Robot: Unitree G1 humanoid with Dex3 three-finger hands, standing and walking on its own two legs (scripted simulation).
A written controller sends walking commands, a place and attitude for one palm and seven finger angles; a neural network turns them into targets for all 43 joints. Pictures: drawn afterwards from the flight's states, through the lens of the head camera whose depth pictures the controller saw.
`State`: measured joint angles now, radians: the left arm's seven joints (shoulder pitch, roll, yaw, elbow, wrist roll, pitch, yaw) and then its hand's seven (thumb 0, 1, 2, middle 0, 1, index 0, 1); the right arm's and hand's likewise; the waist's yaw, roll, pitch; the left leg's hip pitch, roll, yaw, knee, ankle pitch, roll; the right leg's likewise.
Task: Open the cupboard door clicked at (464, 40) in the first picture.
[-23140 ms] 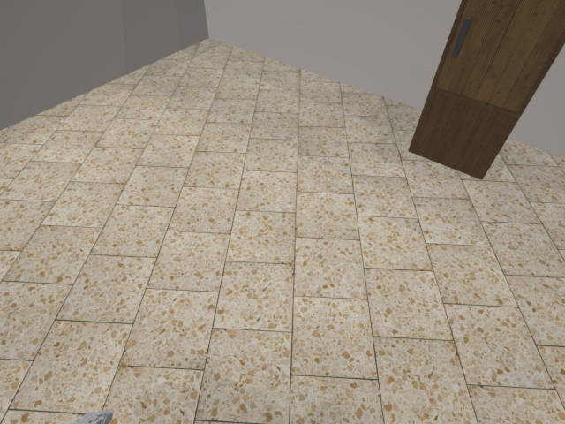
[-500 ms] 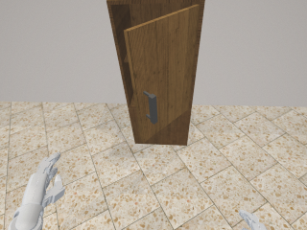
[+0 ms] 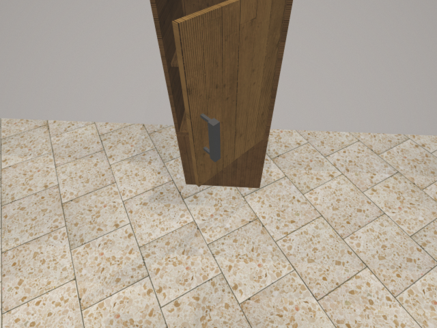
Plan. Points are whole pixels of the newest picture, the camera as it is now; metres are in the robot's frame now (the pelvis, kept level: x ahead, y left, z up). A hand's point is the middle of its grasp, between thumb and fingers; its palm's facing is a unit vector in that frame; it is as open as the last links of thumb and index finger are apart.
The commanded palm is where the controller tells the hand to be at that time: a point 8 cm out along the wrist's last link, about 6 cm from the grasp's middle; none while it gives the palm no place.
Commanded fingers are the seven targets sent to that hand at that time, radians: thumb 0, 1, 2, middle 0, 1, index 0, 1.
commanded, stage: let the arm hang, fingers relaxed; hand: left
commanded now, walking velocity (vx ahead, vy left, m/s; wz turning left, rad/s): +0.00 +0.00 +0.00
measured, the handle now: (209, 137) +0.65 +0.07 -0.10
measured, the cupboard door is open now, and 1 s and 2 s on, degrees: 48 48 48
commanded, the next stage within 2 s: look to check the result in 0.48 s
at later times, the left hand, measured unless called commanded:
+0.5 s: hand out of the picture +0.04 +0.18 -0.17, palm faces +0.01 -0.98 -0.22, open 7.4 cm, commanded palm none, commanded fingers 0.00 0.90 0.90 -0.20 -0.30 -0.20 -0.30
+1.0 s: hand out of the picture +0.04 +0.19 -0.17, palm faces +0.01 -0.97 -0.24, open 7.4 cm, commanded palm none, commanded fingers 0.00 0.90 0.90 -0.20 -0.30 -0.20 -0.30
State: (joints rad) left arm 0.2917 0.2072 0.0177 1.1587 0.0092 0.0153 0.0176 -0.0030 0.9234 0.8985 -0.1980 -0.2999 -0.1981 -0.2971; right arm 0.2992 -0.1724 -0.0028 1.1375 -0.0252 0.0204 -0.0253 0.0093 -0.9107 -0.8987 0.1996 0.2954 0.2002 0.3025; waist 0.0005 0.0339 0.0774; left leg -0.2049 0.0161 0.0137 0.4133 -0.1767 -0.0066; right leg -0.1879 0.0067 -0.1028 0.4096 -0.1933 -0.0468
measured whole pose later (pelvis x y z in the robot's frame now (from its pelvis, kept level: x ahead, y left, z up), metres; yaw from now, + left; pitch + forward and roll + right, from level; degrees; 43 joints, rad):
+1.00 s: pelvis +0.02 -0.01 +0.00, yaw +0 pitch -2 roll +0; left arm 0.21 0.19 0.02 1.16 0.01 -0.01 0.02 0.00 0.90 0.90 -0.20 -0.30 -0.20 -0.30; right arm 0.21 -0.20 -0.01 1.14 -0.02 0.00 -0.03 0.01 -0.91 -0.90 0.20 0.30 0.20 0.30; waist 0.00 0.02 0.06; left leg -0.15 0.02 0.02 0.36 -0.19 -0.02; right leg -0.14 0.02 -0.10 0.37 -0.21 -0.05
